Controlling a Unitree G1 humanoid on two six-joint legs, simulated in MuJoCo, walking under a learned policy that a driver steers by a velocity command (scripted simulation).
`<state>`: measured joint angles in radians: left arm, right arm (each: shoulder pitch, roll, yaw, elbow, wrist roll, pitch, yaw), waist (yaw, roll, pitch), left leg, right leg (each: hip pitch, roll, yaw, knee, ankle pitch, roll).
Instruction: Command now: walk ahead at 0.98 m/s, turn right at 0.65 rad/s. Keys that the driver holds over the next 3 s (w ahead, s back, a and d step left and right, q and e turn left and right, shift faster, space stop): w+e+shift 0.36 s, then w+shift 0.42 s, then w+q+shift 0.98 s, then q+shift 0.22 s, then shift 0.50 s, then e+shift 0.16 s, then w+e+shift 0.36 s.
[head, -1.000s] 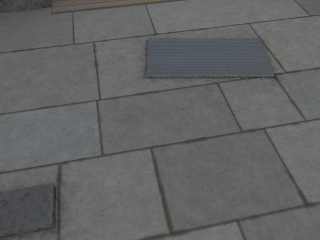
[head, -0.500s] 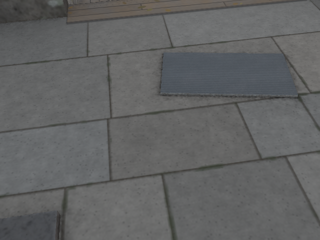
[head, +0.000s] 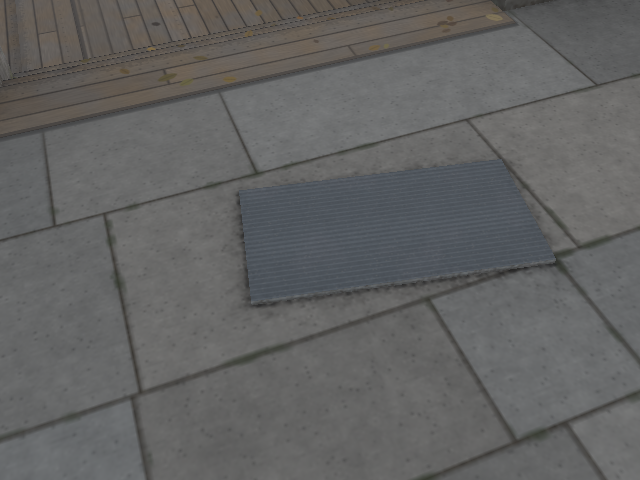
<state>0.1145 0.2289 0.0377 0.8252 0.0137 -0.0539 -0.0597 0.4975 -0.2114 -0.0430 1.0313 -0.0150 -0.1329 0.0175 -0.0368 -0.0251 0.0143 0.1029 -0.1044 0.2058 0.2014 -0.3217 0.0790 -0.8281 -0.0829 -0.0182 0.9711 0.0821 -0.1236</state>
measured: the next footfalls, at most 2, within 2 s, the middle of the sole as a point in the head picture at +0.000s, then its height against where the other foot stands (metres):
right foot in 0.16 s outside the picture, level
left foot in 0.58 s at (317, 358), level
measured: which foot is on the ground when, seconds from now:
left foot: down 0.00-0.16, up 0.18-0.56, down 0.58-1.00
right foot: up 0.00-0.14, down 0.16-0.60, up 0.62-0.98, down 1.00-1.00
